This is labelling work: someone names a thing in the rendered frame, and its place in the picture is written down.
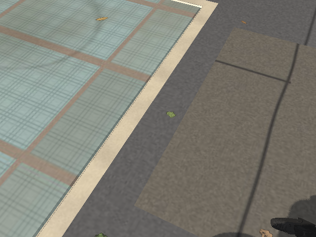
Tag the right robot hand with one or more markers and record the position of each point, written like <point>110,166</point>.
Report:
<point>298,227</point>

